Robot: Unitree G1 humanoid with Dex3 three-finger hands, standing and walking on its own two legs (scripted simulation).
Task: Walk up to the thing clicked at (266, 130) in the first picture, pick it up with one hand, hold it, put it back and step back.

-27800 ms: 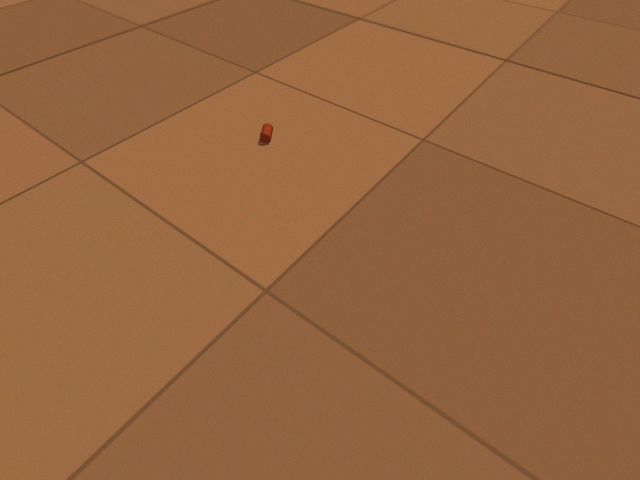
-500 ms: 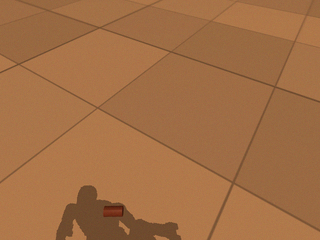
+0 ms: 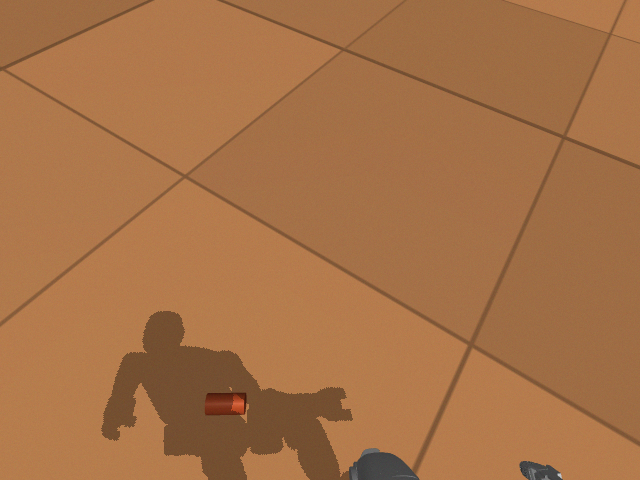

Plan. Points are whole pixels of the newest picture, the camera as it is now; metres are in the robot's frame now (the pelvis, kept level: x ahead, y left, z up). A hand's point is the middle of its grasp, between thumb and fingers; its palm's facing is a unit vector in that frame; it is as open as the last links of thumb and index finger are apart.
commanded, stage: walk up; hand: left
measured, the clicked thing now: (226, 403) +0.38 +0.23 -0.74
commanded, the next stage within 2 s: stand in 1.42 s
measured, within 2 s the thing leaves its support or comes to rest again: neither
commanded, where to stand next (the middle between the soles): -0.02 -0.04 m, yaw -1 degrees
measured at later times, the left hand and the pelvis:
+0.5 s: hand out of the picture +0.06 +0.23 -0.15, palm faces +0.07 -0.94 -0.33, open 7.4 cm; pelvis -0.05 -0.03 -0.01, yaw +2 degrees
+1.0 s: hand out of the picture -0.06 +0.30 -0.15, palm faces +0.06 -0.90 -0.43, open 7.4 cm; pelvis -0.06 +0.01 -0.01, yaw +1 degrees
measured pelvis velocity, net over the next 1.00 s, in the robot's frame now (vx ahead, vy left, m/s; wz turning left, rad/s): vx -0.06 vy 0.01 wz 0.02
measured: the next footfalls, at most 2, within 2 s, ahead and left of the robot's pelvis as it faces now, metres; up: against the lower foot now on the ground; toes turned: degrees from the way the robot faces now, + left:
right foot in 0.08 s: +0.09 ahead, -0.13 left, +0.00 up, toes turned +0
left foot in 0.44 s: +0.00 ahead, +0.13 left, +0.00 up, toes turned +1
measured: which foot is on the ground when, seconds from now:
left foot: down 0.00-0.12, up 0.14-0.42, down 0.44-1.00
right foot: up 0.00-0.06, down 0.08-0.48, up 0.50-0.64, down 0.66-0.98, up 1.00-1.00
